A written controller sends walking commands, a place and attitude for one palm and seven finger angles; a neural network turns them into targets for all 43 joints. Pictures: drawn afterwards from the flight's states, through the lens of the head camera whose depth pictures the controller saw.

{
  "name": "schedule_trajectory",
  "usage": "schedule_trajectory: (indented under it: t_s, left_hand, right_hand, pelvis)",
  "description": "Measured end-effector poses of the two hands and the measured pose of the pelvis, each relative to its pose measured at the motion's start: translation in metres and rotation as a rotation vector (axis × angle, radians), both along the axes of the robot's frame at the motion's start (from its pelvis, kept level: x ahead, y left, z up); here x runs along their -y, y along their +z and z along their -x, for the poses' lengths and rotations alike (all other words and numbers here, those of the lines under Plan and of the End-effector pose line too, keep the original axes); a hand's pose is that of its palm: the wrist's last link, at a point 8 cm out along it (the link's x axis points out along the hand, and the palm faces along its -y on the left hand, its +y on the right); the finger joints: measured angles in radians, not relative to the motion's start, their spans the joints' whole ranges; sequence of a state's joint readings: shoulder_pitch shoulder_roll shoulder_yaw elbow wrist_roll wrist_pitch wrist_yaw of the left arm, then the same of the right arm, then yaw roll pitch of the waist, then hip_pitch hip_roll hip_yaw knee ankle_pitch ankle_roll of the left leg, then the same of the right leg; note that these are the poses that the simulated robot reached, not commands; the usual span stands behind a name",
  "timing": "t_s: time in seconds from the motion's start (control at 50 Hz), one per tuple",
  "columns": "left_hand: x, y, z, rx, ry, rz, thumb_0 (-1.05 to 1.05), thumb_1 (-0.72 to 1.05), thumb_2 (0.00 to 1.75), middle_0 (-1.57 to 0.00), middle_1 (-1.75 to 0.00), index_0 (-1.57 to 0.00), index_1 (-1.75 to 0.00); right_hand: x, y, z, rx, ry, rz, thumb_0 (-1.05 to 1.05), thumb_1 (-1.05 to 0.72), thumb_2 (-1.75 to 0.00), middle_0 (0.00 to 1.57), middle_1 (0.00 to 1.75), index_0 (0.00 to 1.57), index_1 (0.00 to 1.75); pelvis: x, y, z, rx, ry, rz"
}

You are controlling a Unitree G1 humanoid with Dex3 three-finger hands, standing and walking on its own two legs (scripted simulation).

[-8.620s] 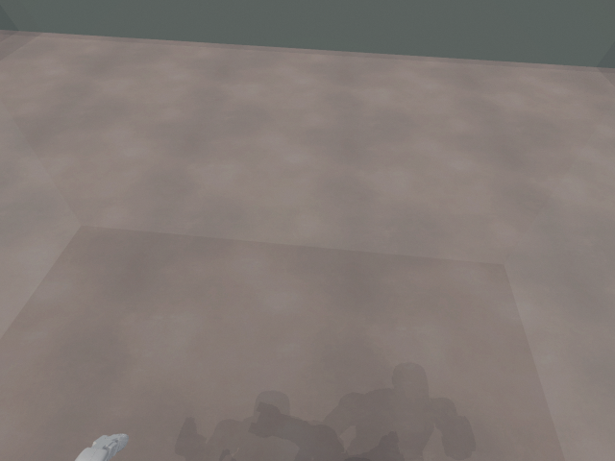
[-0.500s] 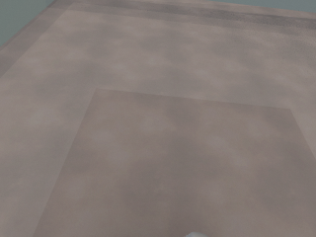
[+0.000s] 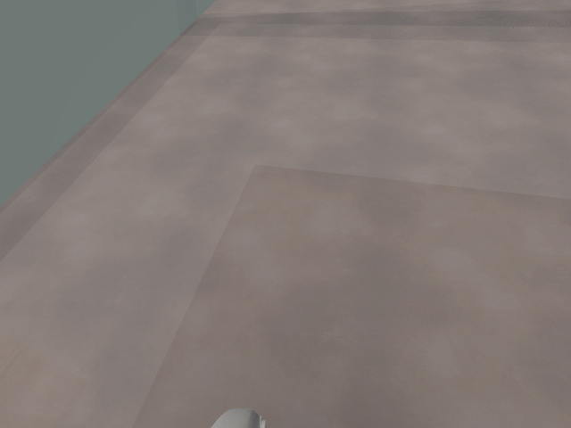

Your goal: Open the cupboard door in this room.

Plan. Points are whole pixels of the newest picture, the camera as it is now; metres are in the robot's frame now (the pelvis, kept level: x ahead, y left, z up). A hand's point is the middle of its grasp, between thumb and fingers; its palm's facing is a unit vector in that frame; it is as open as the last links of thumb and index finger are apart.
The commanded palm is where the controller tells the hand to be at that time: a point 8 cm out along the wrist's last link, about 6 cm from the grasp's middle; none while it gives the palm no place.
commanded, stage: turn or walk to find it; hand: left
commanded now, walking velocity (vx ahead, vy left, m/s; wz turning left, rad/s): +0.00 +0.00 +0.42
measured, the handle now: out of the picture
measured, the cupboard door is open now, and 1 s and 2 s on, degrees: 0 0 0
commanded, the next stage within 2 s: stand and wait in 1.20 s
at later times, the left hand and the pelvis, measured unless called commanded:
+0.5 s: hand out of the picture -0.07 +0.26 -0.18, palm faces +0.29 -0.93 -0.24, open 7.4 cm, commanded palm none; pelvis -0.04 +0.05 -0.01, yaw +13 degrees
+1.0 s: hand out of the picture -0.05 +0.19 -0.14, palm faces +0.41 -0.87 -0.29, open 7.4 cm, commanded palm none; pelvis -0.06 -0.02 +0.00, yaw +25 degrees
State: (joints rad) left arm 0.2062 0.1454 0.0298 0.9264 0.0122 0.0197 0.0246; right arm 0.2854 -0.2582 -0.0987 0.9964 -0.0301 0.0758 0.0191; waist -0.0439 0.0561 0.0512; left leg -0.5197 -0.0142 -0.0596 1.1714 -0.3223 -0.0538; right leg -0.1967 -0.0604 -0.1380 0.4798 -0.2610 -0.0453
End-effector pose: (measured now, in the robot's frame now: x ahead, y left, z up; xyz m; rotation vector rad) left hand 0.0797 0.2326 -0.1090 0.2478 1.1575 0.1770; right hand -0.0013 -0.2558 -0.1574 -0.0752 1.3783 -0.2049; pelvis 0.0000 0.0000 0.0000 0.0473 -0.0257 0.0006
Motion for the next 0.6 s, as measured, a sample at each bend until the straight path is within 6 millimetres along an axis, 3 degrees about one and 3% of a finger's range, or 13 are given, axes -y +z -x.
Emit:
schedule_trajectory:
  t_s: [0.1,0.18,0.26,0.38,0.46,0.6]
  left_hand:
    - [-0.002,-0.006,0.038,-0.03,0.089,0.009,0.01,0.92,0.89,-0.2,-0.3,-0.2,-0.3]
    - [-0.01,-0.014,0.073,-0.077,0.151,0.022,0.01,0.91,0.89,-0.2,-0.3,-0.2,-0.3]
    - [-0.023,-0.025,0.112,-0.132,0.214,0.041,0.01,0.91,0.89,-0.2,-0.3,-0.2,-0.3]
    - [-0.057,-0.052,0.163,-0.2,0.307,0.07,0.01,0.91,0.89,-0.2,-0.3,-0.2,-0.3]
    - [-0.07,-0.048,0.172,-0.204,0.336,0.075,0.01,0.91,0.89,-0.2,-0.3,-0.2,-0.29]
    - [-0.08,-0.032,0.155,-0.094,0.345,0.058,0.01,0.91,0.89,-0.2,-0.3,-0.19,-0.29]
  right_hand:
    - [0.007,0.002,-0.008,-0.036,0.077,0.019,0.01,-0.91,-0.9,0.2,0.3,0.2,0.3]
    - [0.001,0.006,-0.029,-0.025,0.148,0.037,0.01,-0.91,-0.9,0.2,0.3,0.2,0.3]
    - [-0.019,0.011,-0.064,0.043,0.228,0.054,0.01,-0.91,-0.9,0.2,0.3,0.2,0.3]
    - [-0.064,0.021,-0.11,0.204,0.34,0.082,0.01,-0.91,-0.9,0.2,0.3,0.2,0.3]
    - [-0.086,0.036,-0.116,0.247,0.381,0.081,0.0,-0.9,-0.9,0.2,0.3,0.2,0.3]
    - [-0.099,0.035,-0.103,0.23,0.408,0.047,0.0,-0.9,-0.9,0.21,0.3,0.21,0.3]
  pelvis:
    - [0.002,0.0,0.006,-0.005,0.059,0.005]
    - [-0.003,-0.002,0.013,-0.012,0.098,0.01]
    - [-0.014,-0.005,0.021,-0.015,0.132,0.018]
    - [-0.039,-0.018,0.036,-0.007,0.186,0.036]
    - [-0.046,-0.01,0.041,0.006,0.206,0.051]
    - [-0.048,-0.002,0.049,0.009,0.252,0.057]
